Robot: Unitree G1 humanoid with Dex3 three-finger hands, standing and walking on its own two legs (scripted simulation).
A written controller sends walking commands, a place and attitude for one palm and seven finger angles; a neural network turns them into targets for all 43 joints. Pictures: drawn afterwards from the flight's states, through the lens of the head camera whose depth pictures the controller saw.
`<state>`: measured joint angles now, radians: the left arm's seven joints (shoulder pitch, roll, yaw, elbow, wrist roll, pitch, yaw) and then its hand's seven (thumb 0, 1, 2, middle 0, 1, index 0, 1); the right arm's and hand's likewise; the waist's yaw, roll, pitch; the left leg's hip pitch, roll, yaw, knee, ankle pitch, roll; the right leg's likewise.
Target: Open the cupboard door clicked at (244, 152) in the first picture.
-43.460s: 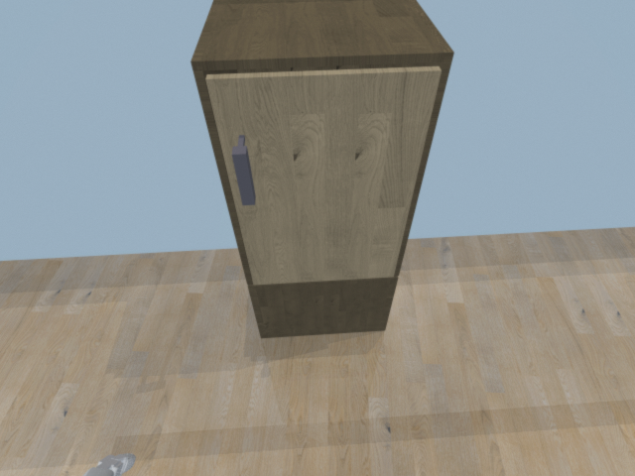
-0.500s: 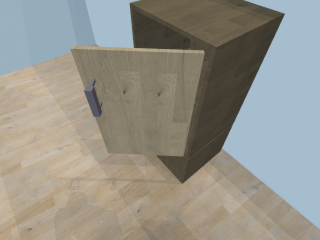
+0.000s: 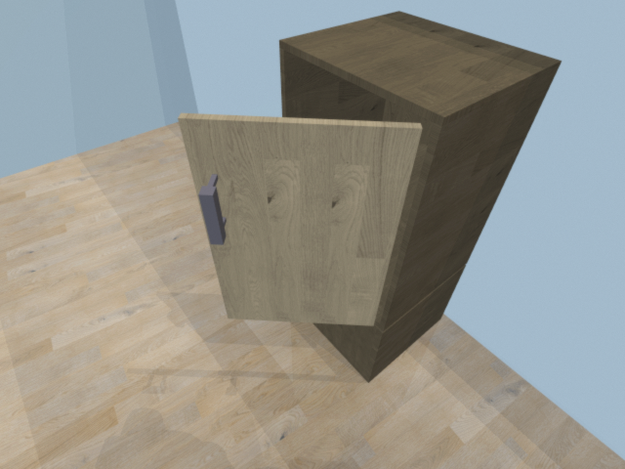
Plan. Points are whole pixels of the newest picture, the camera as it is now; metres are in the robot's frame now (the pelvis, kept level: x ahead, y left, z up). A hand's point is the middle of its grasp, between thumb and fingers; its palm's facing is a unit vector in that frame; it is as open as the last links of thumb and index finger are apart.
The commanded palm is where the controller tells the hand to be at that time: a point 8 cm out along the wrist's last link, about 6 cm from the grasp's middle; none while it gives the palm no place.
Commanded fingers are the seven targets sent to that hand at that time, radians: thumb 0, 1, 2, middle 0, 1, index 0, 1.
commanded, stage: raise the hand with hooked fingers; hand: left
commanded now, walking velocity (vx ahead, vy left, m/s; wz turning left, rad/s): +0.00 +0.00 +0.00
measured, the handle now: (215, 209) +0.56 +0.22 +0.01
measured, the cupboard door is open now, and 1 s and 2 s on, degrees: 48 48 48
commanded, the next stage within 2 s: none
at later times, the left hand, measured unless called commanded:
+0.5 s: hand (162, 462) +0.16 +0.21 -0.08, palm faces -0.01 -1.00 +0.01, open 8.6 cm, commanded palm +0.13 +0.27 -0.05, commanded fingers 0.00 0.39 0.68 -0.24 -0.63 -0.24 -0.63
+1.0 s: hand (129, 394) +0.21 +0.25 -0.01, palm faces +0.10 -0.99 -0.08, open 11.6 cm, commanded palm +0.18 +0.29 -0.02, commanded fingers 0.00 -0.20 0.43 -0.28 -1.00 -0.28 -1.00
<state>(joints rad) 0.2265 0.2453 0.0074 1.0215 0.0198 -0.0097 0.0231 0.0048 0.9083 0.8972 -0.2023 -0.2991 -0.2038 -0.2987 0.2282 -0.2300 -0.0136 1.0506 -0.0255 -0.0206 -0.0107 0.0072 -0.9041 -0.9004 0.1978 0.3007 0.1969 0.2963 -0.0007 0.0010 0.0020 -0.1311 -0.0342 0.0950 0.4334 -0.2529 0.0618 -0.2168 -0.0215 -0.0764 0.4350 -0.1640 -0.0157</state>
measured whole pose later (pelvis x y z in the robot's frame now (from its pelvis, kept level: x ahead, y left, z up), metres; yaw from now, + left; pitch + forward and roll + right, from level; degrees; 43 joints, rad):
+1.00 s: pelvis +0.01 -0.02 -0.08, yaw +5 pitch +14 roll -2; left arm 0.30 0.35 0.37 0.10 -0.39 -0.36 -0.45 0.01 0.03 0.52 -0.27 -0.86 -0.27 -0.86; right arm 0.29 -0.25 0.01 0.55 0.03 -0.24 -0.04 0.02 -0.90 -0.90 0.20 0.30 0.20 0.30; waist 0.00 0.02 -0.13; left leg -0.80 -0.01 -0.01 1.09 -0.54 0.04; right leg -0.83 0.03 -0.11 1.02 -0.44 -0.05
